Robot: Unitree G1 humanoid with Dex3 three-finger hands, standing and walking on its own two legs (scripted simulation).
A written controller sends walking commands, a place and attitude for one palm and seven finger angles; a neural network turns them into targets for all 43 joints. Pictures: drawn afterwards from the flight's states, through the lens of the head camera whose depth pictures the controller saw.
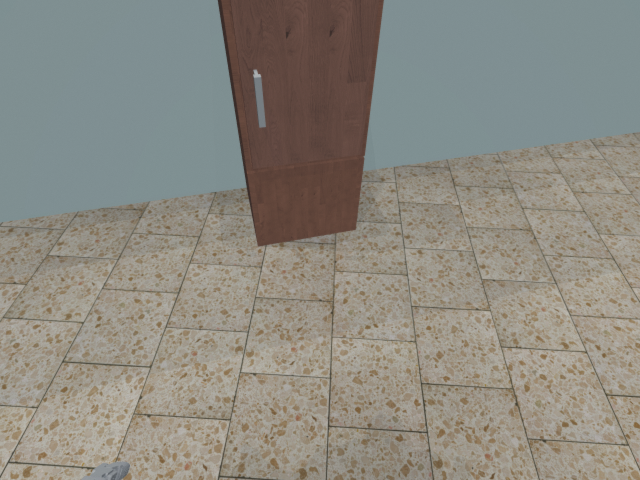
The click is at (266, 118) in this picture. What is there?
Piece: cupboard door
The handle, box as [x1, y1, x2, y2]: [253, 69, 265, 127]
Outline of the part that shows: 256,69 253,70 253,78 259,127 265,126 261,80 260,75 257,73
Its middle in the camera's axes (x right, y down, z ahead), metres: -0.19 -0.41 +1.14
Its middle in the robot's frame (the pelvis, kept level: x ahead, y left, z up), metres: +1.12 +0.24 -0.08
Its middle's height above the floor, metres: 0.69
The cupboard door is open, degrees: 0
